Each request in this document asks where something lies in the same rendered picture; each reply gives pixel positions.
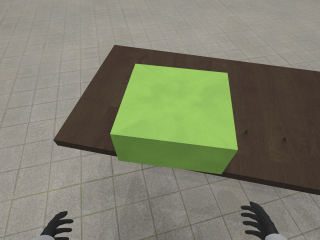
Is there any left robot hand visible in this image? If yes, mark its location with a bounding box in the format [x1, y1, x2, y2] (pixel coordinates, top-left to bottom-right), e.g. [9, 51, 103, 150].
[40, 211, 74, 240]

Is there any right robot hand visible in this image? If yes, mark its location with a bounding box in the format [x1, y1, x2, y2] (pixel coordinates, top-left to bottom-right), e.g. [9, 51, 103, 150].
[240, 201, 279, 240]

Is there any carton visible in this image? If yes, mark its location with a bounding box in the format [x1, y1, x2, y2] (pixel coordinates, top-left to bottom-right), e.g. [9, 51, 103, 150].
[110, 64, 238, 174]

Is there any table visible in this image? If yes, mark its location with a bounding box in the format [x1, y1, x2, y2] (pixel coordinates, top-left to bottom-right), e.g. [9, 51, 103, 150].
[53, 45, 320, 195]

